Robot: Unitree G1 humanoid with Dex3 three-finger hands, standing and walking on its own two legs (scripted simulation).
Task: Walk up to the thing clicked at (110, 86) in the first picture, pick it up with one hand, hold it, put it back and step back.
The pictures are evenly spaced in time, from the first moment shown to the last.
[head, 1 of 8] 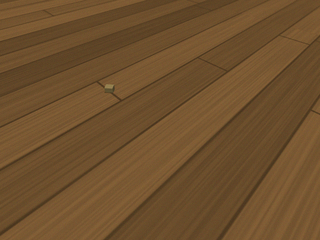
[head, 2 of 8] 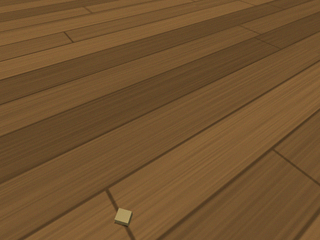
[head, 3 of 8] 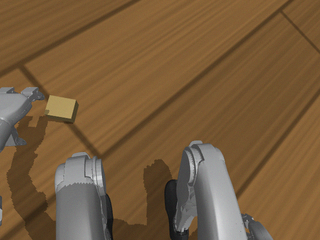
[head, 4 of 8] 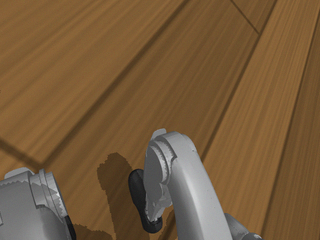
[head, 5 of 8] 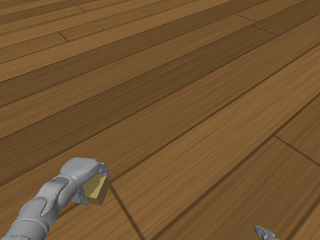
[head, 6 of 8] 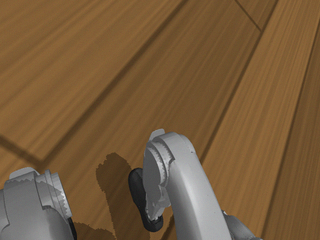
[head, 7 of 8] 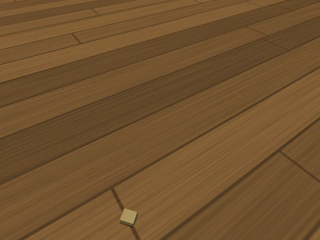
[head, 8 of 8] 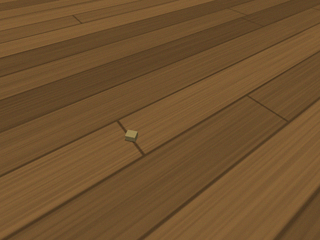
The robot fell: no
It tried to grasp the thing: yes
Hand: left
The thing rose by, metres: 0.69
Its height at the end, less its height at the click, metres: +0.00
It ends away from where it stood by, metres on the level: 0.01
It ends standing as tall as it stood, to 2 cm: yes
